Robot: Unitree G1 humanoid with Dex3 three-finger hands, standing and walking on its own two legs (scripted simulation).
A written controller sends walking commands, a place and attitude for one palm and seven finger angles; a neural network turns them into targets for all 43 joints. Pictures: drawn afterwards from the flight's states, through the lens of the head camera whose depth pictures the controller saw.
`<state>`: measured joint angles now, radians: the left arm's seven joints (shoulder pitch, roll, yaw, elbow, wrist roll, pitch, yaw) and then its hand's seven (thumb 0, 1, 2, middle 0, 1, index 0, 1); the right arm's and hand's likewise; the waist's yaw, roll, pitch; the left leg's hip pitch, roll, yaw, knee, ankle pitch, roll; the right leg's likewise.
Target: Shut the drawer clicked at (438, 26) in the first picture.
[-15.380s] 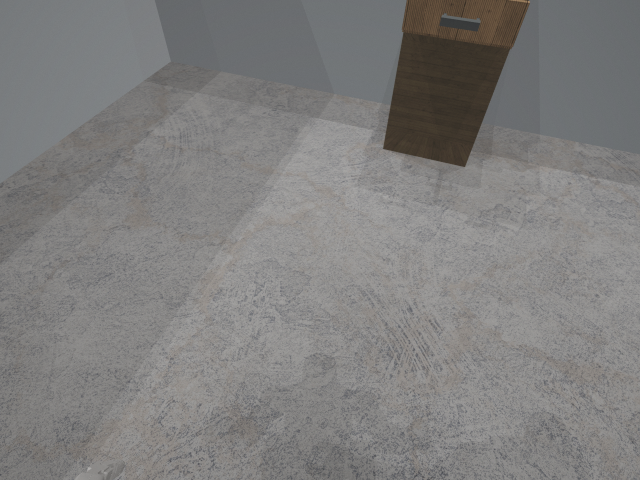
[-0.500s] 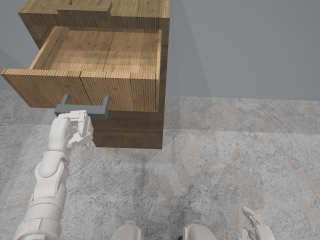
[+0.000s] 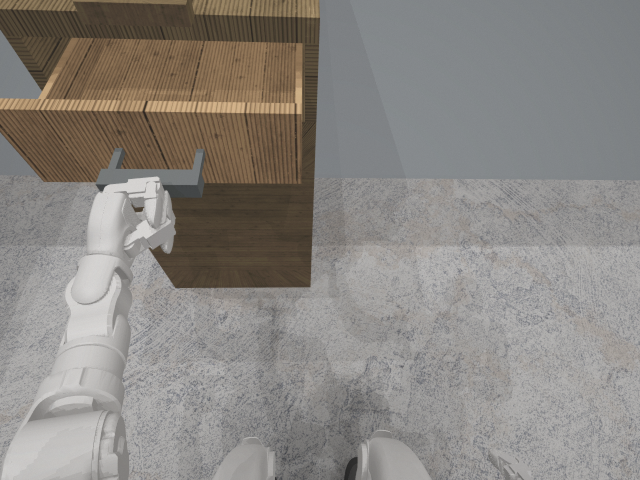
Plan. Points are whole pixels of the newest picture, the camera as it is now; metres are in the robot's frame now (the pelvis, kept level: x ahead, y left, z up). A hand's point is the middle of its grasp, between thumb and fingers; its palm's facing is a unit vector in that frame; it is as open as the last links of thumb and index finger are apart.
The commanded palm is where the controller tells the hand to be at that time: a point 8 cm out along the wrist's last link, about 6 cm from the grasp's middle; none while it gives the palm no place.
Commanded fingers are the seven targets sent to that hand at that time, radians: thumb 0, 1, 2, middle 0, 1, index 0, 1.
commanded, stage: push the drawer shut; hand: left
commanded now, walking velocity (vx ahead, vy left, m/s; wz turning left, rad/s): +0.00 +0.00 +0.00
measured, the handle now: (155, 169) +0.49 +0.22 +0.06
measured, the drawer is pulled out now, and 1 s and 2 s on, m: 0.14 0.02 0.00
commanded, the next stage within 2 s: pull the fist back off the drawer in 1.60 s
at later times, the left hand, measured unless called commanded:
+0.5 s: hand (178, 183) +0.48 +0.19 +0.05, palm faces +0.02 -1.00 -0.02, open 3.0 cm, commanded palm +0.47 +0.24 +0.06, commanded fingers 0.00 0.90 0.90 -1.40 -1.60 -1.40 -1.60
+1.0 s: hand (184, 150) +0.53 +0.19 +0.06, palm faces +0.03 -1.00 -0.02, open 3.1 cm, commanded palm +0.53 +0.23 +0.06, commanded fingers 0.00 0.90 0.90 -1.40 -1.60 -1.40 -1.60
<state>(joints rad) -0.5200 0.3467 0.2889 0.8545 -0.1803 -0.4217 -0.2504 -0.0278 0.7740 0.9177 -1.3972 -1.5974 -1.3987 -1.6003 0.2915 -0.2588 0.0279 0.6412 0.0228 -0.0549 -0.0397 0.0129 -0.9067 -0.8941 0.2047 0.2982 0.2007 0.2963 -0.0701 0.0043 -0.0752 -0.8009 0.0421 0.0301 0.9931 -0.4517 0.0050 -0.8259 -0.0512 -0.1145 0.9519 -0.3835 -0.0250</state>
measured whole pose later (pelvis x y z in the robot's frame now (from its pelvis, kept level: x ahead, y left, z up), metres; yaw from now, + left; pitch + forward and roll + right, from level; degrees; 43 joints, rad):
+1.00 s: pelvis +0.00 +0.01 -0.02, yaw -2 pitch +23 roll -3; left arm -0.97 0.56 0.42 1.24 -0.06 -0.41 -0.22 0.01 0.79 0.92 -1.40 -1.60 -1.40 -1.60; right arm 0.38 -0.28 0.05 0.63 -0.02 0.04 -0.01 0.01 -0.91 -0.89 0.21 0.30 0.20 0.30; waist -0.20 0.02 -0.09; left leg -1.00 0.07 0.02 1.08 -0.48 0.02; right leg -1.01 -0.03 -0.11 0.99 -0.38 -0.02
